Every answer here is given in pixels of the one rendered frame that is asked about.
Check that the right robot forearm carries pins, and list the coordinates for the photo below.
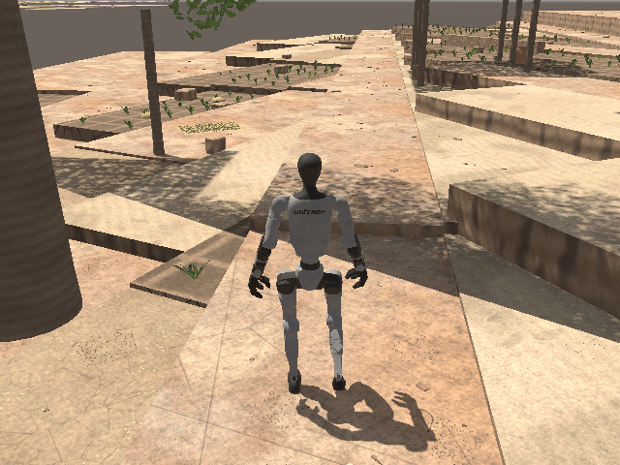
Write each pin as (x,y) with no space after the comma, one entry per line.
(356,256)

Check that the robot right hand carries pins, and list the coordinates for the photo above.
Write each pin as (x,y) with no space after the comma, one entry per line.
(353,273)

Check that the left robot forearm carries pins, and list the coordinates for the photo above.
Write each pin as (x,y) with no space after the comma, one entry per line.
(260,260)

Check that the robot left hand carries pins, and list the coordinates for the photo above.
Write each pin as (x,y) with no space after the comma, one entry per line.
(254,283)

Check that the robot left upper arm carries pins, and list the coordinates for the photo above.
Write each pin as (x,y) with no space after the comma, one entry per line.
(274,218)

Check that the robot right shin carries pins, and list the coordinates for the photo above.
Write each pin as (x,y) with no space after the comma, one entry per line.
(336,346)

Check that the robot right foot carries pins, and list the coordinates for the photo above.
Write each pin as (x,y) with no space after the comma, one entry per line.
(338,383)

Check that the robot right upper arm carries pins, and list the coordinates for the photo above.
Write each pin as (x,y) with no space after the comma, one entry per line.
(345,219)

